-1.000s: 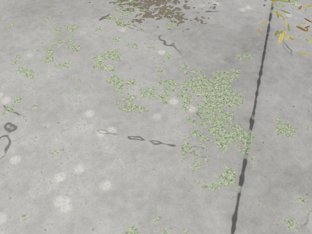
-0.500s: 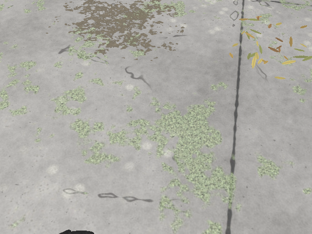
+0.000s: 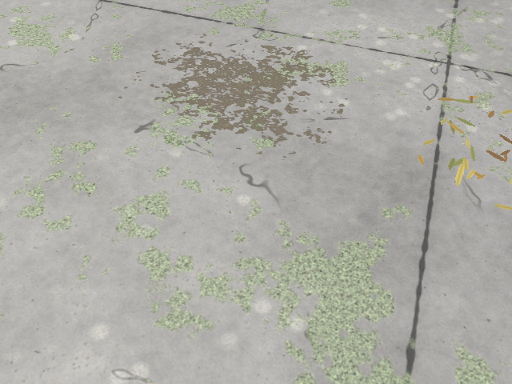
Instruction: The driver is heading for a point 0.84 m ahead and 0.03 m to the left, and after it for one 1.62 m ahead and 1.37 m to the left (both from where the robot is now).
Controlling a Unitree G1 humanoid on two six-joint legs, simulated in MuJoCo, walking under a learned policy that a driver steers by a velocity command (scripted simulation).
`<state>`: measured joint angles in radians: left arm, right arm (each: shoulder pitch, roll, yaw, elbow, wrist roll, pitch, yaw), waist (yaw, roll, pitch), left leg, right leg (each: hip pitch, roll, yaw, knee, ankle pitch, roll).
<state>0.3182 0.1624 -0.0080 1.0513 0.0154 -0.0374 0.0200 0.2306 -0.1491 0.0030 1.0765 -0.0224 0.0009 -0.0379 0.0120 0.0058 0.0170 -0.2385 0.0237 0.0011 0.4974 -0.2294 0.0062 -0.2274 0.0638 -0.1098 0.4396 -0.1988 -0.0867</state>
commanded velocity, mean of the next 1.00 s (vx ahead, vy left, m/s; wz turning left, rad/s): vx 0.05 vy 0.00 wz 0.00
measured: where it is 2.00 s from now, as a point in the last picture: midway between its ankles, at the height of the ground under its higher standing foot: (245, 376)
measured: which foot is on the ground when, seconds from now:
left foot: down 0.00-1.00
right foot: down 0.00-1.00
